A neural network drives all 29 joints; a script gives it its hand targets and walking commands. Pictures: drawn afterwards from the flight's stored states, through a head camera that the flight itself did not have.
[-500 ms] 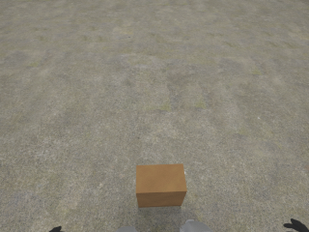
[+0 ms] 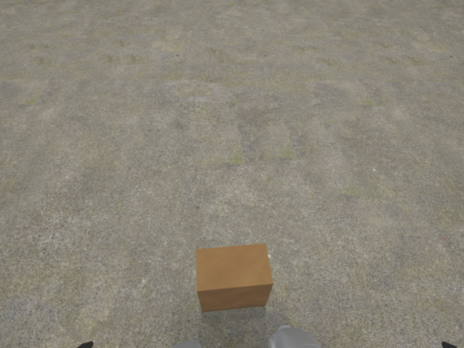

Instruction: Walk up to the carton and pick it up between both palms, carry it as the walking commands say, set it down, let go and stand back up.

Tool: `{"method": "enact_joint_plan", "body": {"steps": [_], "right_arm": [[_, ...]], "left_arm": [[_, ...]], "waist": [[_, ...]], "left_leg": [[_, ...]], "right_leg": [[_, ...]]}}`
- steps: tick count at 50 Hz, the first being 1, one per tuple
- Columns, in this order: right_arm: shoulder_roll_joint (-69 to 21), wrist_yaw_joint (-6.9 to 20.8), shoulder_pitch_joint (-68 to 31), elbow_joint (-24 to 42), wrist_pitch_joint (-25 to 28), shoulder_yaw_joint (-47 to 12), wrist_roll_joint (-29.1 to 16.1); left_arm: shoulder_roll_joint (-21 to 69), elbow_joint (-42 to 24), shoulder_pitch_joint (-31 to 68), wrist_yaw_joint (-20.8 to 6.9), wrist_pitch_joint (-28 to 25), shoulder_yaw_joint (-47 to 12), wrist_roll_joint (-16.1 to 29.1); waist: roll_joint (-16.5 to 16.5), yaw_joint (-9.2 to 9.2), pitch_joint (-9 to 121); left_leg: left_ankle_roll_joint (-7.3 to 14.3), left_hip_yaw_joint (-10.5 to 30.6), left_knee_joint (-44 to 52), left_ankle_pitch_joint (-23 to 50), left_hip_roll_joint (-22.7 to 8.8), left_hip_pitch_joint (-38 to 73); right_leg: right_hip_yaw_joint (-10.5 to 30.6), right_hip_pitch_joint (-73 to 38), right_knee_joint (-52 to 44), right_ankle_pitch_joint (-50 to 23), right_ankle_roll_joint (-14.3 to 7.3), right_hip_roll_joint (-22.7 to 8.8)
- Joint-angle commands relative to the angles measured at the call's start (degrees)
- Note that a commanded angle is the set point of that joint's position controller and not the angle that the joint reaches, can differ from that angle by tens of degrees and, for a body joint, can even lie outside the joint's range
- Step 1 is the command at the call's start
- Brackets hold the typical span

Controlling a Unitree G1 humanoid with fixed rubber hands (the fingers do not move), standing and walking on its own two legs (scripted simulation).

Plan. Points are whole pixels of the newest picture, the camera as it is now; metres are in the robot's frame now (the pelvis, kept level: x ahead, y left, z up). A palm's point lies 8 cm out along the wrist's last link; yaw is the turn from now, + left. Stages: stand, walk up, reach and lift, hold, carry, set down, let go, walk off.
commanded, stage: reach and lift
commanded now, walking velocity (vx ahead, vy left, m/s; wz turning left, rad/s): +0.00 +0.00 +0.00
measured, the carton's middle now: (232, 279) +0.44 +0.03 -0.60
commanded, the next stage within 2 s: none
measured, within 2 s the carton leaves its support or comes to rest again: neither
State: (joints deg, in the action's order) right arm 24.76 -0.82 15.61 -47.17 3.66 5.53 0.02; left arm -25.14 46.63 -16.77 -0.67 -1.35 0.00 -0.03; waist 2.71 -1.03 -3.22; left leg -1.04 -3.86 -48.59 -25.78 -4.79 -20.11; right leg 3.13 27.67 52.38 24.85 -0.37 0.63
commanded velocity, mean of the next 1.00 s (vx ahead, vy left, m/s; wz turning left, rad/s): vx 0.00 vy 0.00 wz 0.00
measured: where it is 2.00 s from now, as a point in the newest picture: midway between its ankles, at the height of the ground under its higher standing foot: outside the picture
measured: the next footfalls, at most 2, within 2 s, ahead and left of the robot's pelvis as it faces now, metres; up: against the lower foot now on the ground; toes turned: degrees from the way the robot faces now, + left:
none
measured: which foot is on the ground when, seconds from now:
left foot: down 0.00-1.00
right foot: down 0.00-1.00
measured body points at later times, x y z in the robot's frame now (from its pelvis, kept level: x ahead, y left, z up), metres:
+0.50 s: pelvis +0.03 +0.00 +0.00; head +0.15 -0.01 +0.43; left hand +0.20 +0.31 -0.11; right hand +0.22 -0.32 -0.10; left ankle +0.00 +0.14 -0.70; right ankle +0.08 -0.13 -0.70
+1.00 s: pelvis -0.02 -0.02 -0.05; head +0.19 -0.02 +0.34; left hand +0.31 +0.28 -0.15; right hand +0.36 -0.26 -0.14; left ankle +0.00 +0.14 -0.70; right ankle +0.08 -0.13 -0.70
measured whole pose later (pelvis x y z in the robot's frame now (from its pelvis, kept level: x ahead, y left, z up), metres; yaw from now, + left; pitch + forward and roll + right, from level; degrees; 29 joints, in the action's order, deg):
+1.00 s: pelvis -0.02 -0.02 -0.05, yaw +1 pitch +21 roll +2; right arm 18.7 -0.3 -28.2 -35.7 -7.0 9.7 -2.1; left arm -23.3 39.6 24.6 -1.8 4.4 6.0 3.0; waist 1.7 1.1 -6.6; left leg -2.8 -2.7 -63.5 -26.7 -4.1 -57.9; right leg 3.0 64.7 62.4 19.2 0.9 -0.1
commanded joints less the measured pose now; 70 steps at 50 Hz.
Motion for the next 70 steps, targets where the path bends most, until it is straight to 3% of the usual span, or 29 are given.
{"method": "enact_joint_plan", "body": {"steps": [1, 4, 7, 10, 13, 18, 25, 26, 30, 32, 33, 34, 38, 40, 42, 44, 46, 47, 48, 50, 55, 59, 60, 63, 64, 65, 67, 68, 70], "right_arm": [[6.6, 2.2, -19.8, 19.3, -5.4, 8.7, 3.3], [8.8, 2.8, -14.3, 17.6, -5.6, 10.9, 5.1], [5.3, 2.2, -9.3, 15.7, -4.8, 9.2, 5.6], [4.1, 1.3, -11.7, 15.1, -4.1, 8.9, 5.9], [4.1, 0.2, -15.7, 19.0, -2.5, 7.1, 4.9], [1.3, -0.7, -18.8, 21.2, -2.5, 5.2, 2.0], [-0.9, 0.2, -20.0, 16.4, -2.7, 5.4, -0.6], [-0.4, 0.3, -20.6, 16.1, -2.5, 5.0, -1.2], [1.6, 0.7, -24.6, 18.1, -2.0, 4.5, -2.3], [1.6, 0.4, -27.8, 19.1, -2.3, 4.3, -3.4], [2.1, 0.6, -28.9, 18.7, -2.8, 4.0, -3.6], [2.8, 0.8, -30.8, 18.0, -2.9, 4.7, -3.6], [2.7, 1.3, -40.2, 18.5, -5.2, 3.5, -5.8], [2.9, 1.2, -43.9, 17.2, -6.8, 3.8, -6.6], [2.7, 0.9, -49.7, 16.5, -8.0, 4.1, -6.5], [3.0, 0.4, -53.5, 16.3, -9.1, 3.4, -6.9], [2.9, 0.1, -58.3, 16.9, -10.4, 4.1, -6.7], [2.2, -0.2, -59.8, 15.5, -11.1, 3.3, -6.8], [2.2, -0.5, -62.5, 16.0, -11.8, 4.0, -6.7], [2.4, -1.2, -66.5, 15.0, -13.5, 4.8, -6.4], [1.7, -3.0, -78.3, 11.4, -16.8, 5.1, -5.3], [-0.3, -3.9, -87.2, 11.4, -16.9, 5.1, -5.6], [1.1, -4.2, -89.3, 14.1, -16.4, 7.0, -5.0], [0.4, -4.7, -94.1, 14.8, -16.6, 6.9, -5.2], [-0.3, -4.7, -92.6, 13.7, -16.8, 7.2, -4.8], [-0.3, -4.7, -94.7, 13.5, -16.8, 7.7, -4.5], [-0.9, -4.4, -93.5, 12.8, -16.5, 8.5, -4.1], [-1.2, -4.5, -92.9, 13.1, -16.4, 7.8, -4.5], [-2.0, -4.6, -90.7, 13.8, -15.7, 9.1, -3.2]], "left_arm": [[-6.2, -16.3, 19.4, -0.8, 2.3, 14.1, -4.3], [-9.1, -12.0, 14.3, -2.1, 1.8, 15.9, -5.9], [-10.0, -11.6, 12.1, -3.1, 0.4, 17.7, -6.7], [-9.0, -11.1, 15.1, -3.4, 0.3, 16.5, -4.7], [-9.2, -11.2, 17.1, -3.7, -1.0, 16.1, -2.2], [-8.5, -12.9, 20.2, -3.3, -1.2, 14.0, -0.3], [-3.4, -15.6, 25.7, -1.4, -1.6, 8.6, 3.5], [-3.4, -15.7, 26.4, -1.1, -1.7, 8.5, 4.1], [-4.0, -15.9, 29.7, -0.7, -1.6, 9.0, 6.1], [-4.4, -14.4, 31.4, -0.8, -1.0, 10.0, 6.3], [-4.9, -13.7, 30.9, -0.6, -0.6, 10.9, 6.0], [-4.0, -14.4, 33.1, -0.3, -0.3, 10.5, 6.1], [-4.9, -13.3, 40.1, -0.1, 2.1, 12.7, 6.5], [-4.7, -11.8, 43.9, -0.1, 3.3, 12.6, 6.6], [-6.3, -11.9, 50.4, -0.4, 4.1, 13.4, 6.4], [-7.9, -10.9, 53.6, -0.9, 4.7, 14.7, 7.1], [-8.4, -10.4, 58.9, -1.3, 5.7, 15.0, 7.5], [-8.7, -10.0, 60.2, -1.5, 6.1, 15.6, 7.2], [-8.8, -10.9, 64.4, -1.8, 6.6, 14.7, 7.9], [-10.4, -9.4, 68.1, -2.3, 8.0, 15.4, 7.8], [-13.5, -5.8, 79.4, -3.4, 10.3, 18.0, 7.5], [-12.7, -2.7, 85.8, -3.9, 10.3, 20.1, 7.4], [-12.8, -3.8, 88.1, -3.6, 9.9, 21.0, 7.4], [-12.7, -3.7, 90.8, -3.4, 9.9, 22.4, 7.7], [-11.3, -2.4, 89.0, -3.3, 10.2, 22.1, 7.9], [-11.5, -2.7, 91.7, -3.4, 10.2, 22.3, 7.6], [-9.7, -4.2, 91.1, -3.3, 9.7, 22.2, 7.6], [-10.4, -4.6, 90.3, -3.4, 9.5, 23.0, 7.5], [-9.6, -4.7, 88.7, -3.3, 9.0, 24.2, 7.0]], "waist": [[-5.0, -0.67, -12.3], [-6.1, 0.08, -10.5], [1.5, 1.89, -3.0], [1.2, 1.74, 0.8], [5.9, 2.82, 5.4], [3.7, 2.69, 10.8], [-2.8, -1.56, 18.8], [-4.6, -1.33, 20.4], [-3.4, -0.52, 29.1], [-2.1, 0.35, 32.5], [-1.8, 1.73, 33.5], [-3.7, 1.27, 33.3], [-1.8, 3.68, 34.0], [-2.8, 3.35, 34.0], [-2.1, 3.94, 34.1], [1.2, 4.07, 35.9], [1.0, 3.92, 38.5], [1.2, 5.02, 37.6], [1.4, 3.83, 38.8], [1.0, 3.67, 40.6], [3.5, 5.60, 42.3], [4.2, 6.20, 46.6], [4.2, 5.19, 51.3], [4.7, 5.98, 58.2], [5.7, 5.13, 60.0], [4.5, 5.17, 61.3], [3.5, 4.28, 64.6], [4.0, 5.41, 68.0], [4.7, 4.91, 71.4]], "left_leg": [[0.6, -1.4, 12.2, -9.0, 7.3, -13.4], [-0.2, -1.3, 15.8, -13.0, 6.9, -11.2], [0.4, -1.6, 13.1, -4.7, 8.7, -2.2], [0.1, -0.8, 11.2, -0.9, 8.7, -3.2], [0.4, -1.1, 7.6, 5.6, 9.3, -6.5], [0.8, 0.4, 3.9, 15.1, 8.6, -13.2], [-1.8, 3.3, -1.1, 27.7, 7.8, -13.7], [-2.4, 3.5, -1.9, 29.4, 7.8, -13.8], [-3.2, 3.7, -5.3, 37.1, 7.7, -15.0], [-2.9, 3.6, -6.7, 36.0, 7.8, -17.9], [-3.2, 3.2, -7.0, 35.6, 7.8, -18.7], [-3.5, 3.6, -6.8, 35.9, 7.6, -19.1], [-3.0, 2.6, -7.5, 27.9, 7.5, -24.8], [-3.1, 2.3, -7.5, 24.4, 7.3, -27.9], [-2.9, 1.6, -8.1, 19.6, 7.4, -31.8], [-2.7, 0.7, -9.4, 16.3, 7.7, -36.4], [-2.4, 0.5, -9.5, 13.4, 8.0, -37.7], [-2.4, 0.1, -9.6, 12.3, 8.1, -39.0], [-2.0, -0.1, -9.9, 9.8, 8.2, -40.3], [-1.7, -0.6, -10.4, 6.4, 8.4, -43.6], [-1.2, -1.8, -12.3, 2.7, 9.1, -51.3], [-0.5, -2.2, -13.2, 4.3, 9.5, -54.9], [-0.4, -2.1, -13.2, 4.8, 9.7, -53.8], [-0.4, -2.9, -13.2, 6.7, 10.0, -56.9], [-0.3, -2.7, -12.2, 8.8, 10.2, -57.1], [-0.2, -2.7, -12.3, 7.5, 10.2, -58.2], [-0.1, -2.7, -11.6, 10.9, 10.3, -56.6], [-0.1, -3.0, -12.1, 12.8, 10.5, -56.5], [-0.1, -2.7, -11.9, 17.0, 10.9, -56.9]], "right_leg": [[-6.9, -1.5, -16.6, 5.0, 3.6, 1.8], [-6.9, -12.1, -16.5, 7.1, 4.2, 2.3], [-6.8, -9.0, -18.4, 5.2, 3.9, 1.1], [-5.7, -7.5, -15.9, 0.7, 3.6, 1.6], [-3.3, -8.8, -13.0, -7.2, 3.8, 1.4], [-1.7, -9.1, -8.2, -22.1, 3.4, 2.3], [-2.9, 0.8, -2.1, -32.0, 2.6, 3.1], [-2.7, 1.7, -1.4, -32.8, 2.4, 3.1], [-2.2, 3.9, 2.0, -39.2, 2.2, 3.3], [-1.5, 4.2, 3.2, -40.8, 2.0, 2.4], [-2.0, 5.0, 4.0, -39.2, 2.2, 2.4], [-2.2, 8.2, 4.1, -37.5, 2.0, 2.5], [-2.4, 11.5, 4.6, -29.2, 2.1, 2.4], [-2.4, 12.9, 5.1, -26.6, 1.8, 2.3], [-2.1, 14.0, 5.1, -22.5, 2.0, 2.1], [-1.8, 12.8, 5.8, -21.5, 2.4, 2.2], [-2.2, 12.7, 6.2, -18.7, 2.2, 2.2], [-2.0, 12.8, 6.3, -17.1, 2.4, 1.8], [-2.1, 12.7, 6.2, -15.2, 2.4, 1.8], [-2.2, 11.9, 7.2, -13.5, 2.2, 1.7], [-1.1, 12.3, 7.9, -6.0, 2.5, 1.2], [-0.3, 12.1, 8.8, -8.1, 2.8, 0.7], [-0.3, 10.7, 9.0, -9.1, 2.7, 0.9], [0.9, 5.0, 10.2, -16.3, 2.6, 0.8], [0.3, 2.4, 10.4, -21.0, 2.9, 0.8], [0.5, 3.5, 10.9, -19.9, 2.7, 0.7], [0.0, 2.1, 10.8, -24.9, 2.5, 1.0], [0.5, 0.4, 11.4, -28.0, 2.6, 0.8], [0.1, -2.0, 11.9, -36.5, 2.6, 0.6]]}}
